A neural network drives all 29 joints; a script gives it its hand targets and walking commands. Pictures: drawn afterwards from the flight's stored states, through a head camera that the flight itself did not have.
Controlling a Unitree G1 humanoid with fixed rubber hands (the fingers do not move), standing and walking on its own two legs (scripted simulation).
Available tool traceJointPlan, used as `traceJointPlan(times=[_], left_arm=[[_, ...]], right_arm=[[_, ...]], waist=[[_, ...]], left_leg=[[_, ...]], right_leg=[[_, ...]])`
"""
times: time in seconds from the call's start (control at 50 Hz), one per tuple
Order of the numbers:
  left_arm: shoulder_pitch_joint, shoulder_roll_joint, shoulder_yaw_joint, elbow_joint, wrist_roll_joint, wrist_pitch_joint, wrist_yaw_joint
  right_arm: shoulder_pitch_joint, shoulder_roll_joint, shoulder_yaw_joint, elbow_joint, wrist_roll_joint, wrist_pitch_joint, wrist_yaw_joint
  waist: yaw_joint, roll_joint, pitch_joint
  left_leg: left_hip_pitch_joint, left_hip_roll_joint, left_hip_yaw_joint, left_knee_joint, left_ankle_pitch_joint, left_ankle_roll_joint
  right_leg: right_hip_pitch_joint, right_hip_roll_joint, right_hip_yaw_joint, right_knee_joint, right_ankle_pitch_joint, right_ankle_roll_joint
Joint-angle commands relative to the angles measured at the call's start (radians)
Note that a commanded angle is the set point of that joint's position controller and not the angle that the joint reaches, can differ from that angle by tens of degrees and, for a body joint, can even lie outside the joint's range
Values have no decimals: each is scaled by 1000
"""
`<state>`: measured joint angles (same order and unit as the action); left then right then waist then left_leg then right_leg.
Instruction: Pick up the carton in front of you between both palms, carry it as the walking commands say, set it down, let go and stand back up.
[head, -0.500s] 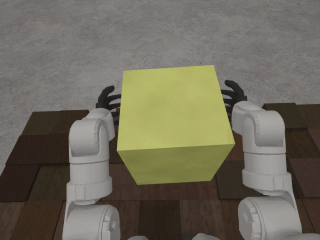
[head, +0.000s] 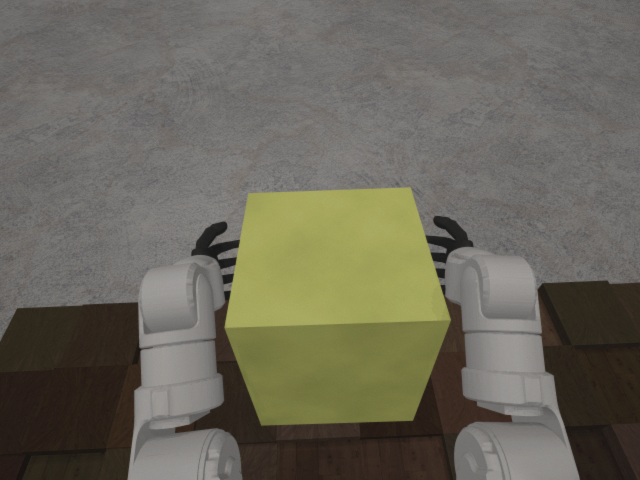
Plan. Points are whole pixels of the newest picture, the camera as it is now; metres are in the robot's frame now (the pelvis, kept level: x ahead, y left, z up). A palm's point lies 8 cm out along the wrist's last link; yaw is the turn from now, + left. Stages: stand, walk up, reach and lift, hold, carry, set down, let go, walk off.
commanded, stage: carry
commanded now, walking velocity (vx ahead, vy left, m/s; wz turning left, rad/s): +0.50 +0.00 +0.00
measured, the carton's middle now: (333, 310) +0.32 +0.00 +0.01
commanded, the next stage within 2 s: none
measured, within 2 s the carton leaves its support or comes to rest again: neither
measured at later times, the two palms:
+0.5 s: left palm (246, 106) +0.65 +0.13 +0.11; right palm (420, 89) +0.69 -0.17 +0.12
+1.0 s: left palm out of the picture +1.00 +0.18 +0.18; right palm out of the picture +0.99 -0.12 +0.17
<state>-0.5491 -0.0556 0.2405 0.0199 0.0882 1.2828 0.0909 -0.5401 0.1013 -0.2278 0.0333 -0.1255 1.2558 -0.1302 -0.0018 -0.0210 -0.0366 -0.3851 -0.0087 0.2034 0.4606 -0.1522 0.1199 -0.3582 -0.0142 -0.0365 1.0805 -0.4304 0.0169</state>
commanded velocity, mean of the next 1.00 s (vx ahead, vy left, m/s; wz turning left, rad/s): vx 0.50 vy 0.00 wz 0.00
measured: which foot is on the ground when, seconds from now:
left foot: down 0.00-0.32, up 0.34-0.72, down 0.74-1.00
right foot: up 0.00-0.30, down 0.32-0.80, up 0.82-1.00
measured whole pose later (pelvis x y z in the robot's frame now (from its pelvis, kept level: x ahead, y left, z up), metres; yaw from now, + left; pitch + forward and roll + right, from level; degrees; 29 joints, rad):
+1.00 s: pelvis +0.61 +0.03 +0.02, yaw +1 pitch +6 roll -1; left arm -0.86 0.02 0.27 0.01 0.03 1.36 0.14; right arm -0.81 0.01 -0.27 -0.01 -0.03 1.32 -0.17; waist -0.05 -0.02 0.03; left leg -0.38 0.01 0.13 0.54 -0.10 0.10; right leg -0.61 -0.02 -0.01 0.99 -0.40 -0.02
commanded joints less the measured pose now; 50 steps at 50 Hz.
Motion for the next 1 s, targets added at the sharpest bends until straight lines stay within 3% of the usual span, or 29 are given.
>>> traceJointPlan(times=[0.0,0.06,0.12,0.22,0.26,0.28,0.3,0.32,0.34,0.36,0.4,0.42,0.46,0.52,0.56,0.64,0.66,0.7,0.72,0.74,0.76,0.78,0.8,0.82,0.84,0.88,0.94,0.98], left_arm=[[-645,-1162,-728,-187,-433,-48,-225],[-556,-1147,-800,-243,-423,-93,-210],[-511,-1089,-840,-275,-399,-132,-200],[-570,-944,-829,-240,-385,-146,-194],[-587,-886,-790,-190,-383,-134,-188],[-578,-864,-764,-150,-378,-127,-185],[-579,-847,-732,-106,-374,-121,-184],[-564,-808,-698,-64,-361,-118,-183],[-570,-817,-671,-10,-360,-119,-178],[-579,-831,-658,1,-373,-119,-178],[-698,-915,-680,-30,-423,-126,-185],[-775,-959,-692,-55,-453,-128,-190],[-900,-1018,-706,-103,-501,-128,-195],[-968,-1044,-701,-146,-539,-105,-197],[-948,-1051,-691,-140,-538,-83,-201],[-882,-1042,-681,-71,-507,-62,-212],[-884,-1038,-681,-62,-501,-62,-213],[-911,-1025,-680,-62,-495,-61,-210],[-933,-1016,-682,-70,-497,-59,-205],[-953,-1002,-679,-73,-499,-54,-198],[-968,-994,-676,-79,-499,-45,-191],[-1025,-992,-672,-107,-510,-34,-186],[-1049,-964,-676,-121,-510,-24,-180],[-1058,-973,-664,-121,-514,-18,-171],[-1071,-960,-645,-139,-511,-11,-160],[-1054,-951,-617,-137,-491,16,-139],[-1005,-934,-585,-98,-445,43,-125],[-987,-934,-572,-59,-414,51,-126]], right_arm=[[-693,1114,708,-258,463,-34,255],[-634,1094,792,-332,491,-66,266],[-573,1044,840,-332,504,-95,283],[-623,915,839,-261,513,-120,281],[-665,875,817,-213,519,-112,269],[-679,861,800,-179,518,-104,263],[-684,850,782,-137,514,-96,256],[-702,852,763,-104,512,-84,251],[-729,856,735,-71,506,-76,251],[-743,882,716,-21,507,-74,249],[-790,944,683,20,515,-80,248],[-811,973,670,23,517,-82,246],[-862,1004,646,1,514,-81,234],[-872,1003,618,-33,490,-69,205],[-858,993,607,-46,468,-55,191],[-831,979,614,-19,443,-37,192],[-842,977,620,-15,446,-36,196],[-889,972,628,-29,464,-32,204],[-917,963,625,-40,476,-29,205],[-934,952,619,-49,489,-23,207],[-957,918,604,-62,489,-25,206],[-974,903,595,-65,490,-25,204],[-961,907,596,-76,513,-16,201],[-1012,876,596,-137,525,-6,198],[-1055,878,600,-182,542,2,196],[-1119,887,604,-245,567,29,193],[-1107,890,596,-221,570,61,200],[-1100,905,593,-177,563,72,213]], waist=[[-21,68,-482],[-23,127,-507],[-38,145,-489],[-75,154,-359],[-54,158,-335],[-23,141,-355],[27,106,-434],[72,-84,-582],[98,-311,-610],[76,-271,-598],[81,-82,-525],[64,-44,-498],[46,-56,-487],[42,-65,-461],[54,-85,-438],[60,-134,-418],[68,-138,-407],[46,-142,-415],[27,-127,-431],[-20,-93,-477],[-32,32,-539],[-67,286,-615],[-81,344,-594],[-72,268,-600],[-82,152,-563],[-58,131,-529],[-68,150,-557],[-79,145,-549]], left_leg=[[611,334,-408,-157,248,76],[605,302,-310,-140,333,85],[559,264,-232,-118,360,77],[575,237,-210,-59,460,64],[495,217,-154,-4,544,31],[432,198,-106,87,625,4],[293,157,-40,253,596,-41],[-2,67,-52,561,276,-104],[-275,-77,-101,810,-332,-122],[-382,-26,-220,950,-373,-89],[-448,38,-249,946,-316,-66],[-427,62,-256,880,-272,-68],[-387,76,-238,817,-238,-74],[-383,84,-194,662,-237,-99],[-339,82,-155,490,-196,-110],[-211,29,-72,239,7,-93],[-202,30,-84,177,90,-85],[-96,-4,-51,44,120,-68],[3,-11,-45,-48,204,-65],[206,-30,0,-83,235,-69],[483,41,-155,-46,135,-30],[729,276,-522,-6,297,93],[742,301,-601,4,458,110],[756,326,-589,30,393,134],[685,308,-558,15,336,113],[599,280,-479,-9,370,83],[594,284,-432,-14,393,111],[602,284,-402,-17,411,115]], right_leg=[[-320,-77,46,-76,48,-15],[-304,-53,-16,-192,84,-4],[-283,-49,-48,-292,232,-8],[-351,-17,-82,-388,316,-48],[-210,26,-126,-495,323,-73],[-57,62,-168,-555,369,-89],[213,61,-177,-584,380,-117],[559,-198,217,-583,362,-231],[727,-358,567,-678,526,-340],[742,-337,541,-649,549,-340],[630,-316,414,-614,597,-278],[549,-297,366,-633,529,-247],[459,-278,307,-672,399,-228],[387,-270,239,-725,322,-248],[370,-263,178,-737,423,-241],[389,-209,47,-681,651,-171],[420,-197,33,-656,693,-155],[444,-184,-7,-574,822,-113],[445,-160,-39,-505,837,-86],[367,-129,-91,-360,806,-52],[95,-65,-95,-217,594,-22],[-187,30,-66,51,216,8],[-295,82,-11,177,-110,-13],[-380,46,54,258,-130,-31],[-412,9,77,217,-78,-40],[-398,-24,71,70,-17,-44],[-370,-17,49,-76,12,-34],[-380,-22,40,-200,107,-29]])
